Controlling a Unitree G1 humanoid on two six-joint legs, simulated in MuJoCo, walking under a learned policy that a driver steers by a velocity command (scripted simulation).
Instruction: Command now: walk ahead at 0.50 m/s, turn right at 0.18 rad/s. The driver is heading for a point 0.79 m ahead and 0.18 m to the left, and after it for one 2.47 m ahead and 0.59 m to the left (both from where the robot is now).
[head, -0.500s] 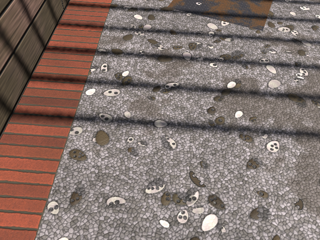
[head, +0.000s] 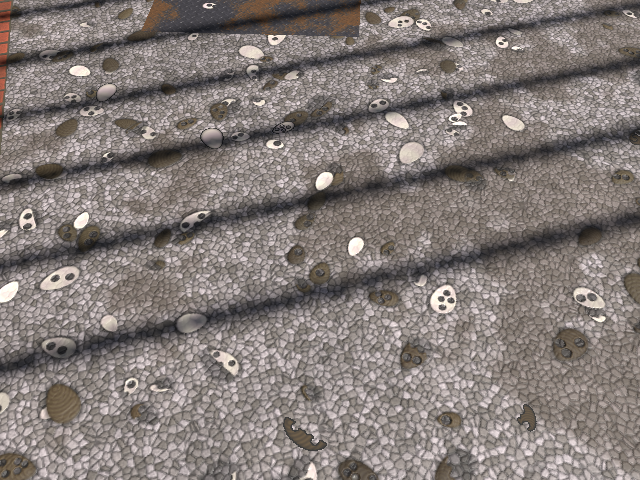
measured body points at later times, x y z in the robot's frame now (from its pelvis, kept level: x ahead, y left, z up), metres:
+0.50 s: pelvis +0.28 +0.06 -0.01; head +0.32 +0.07 +0.43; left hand +0.28 +0.35 -0.14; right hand +0.51 -0.15 -0.11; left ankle +0.37 +0.16 -0.73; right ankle +0.09 -0.07 -0.67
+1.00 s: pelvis +0.58 +0.10 +0.00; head +0.60 +0.10 +0.45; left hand +0.66 +0.41 -0.08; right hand +0.74 -0.14 -0.12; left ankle +0.39 +0.16 -0.68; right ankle +0.70 +0.04 -0.73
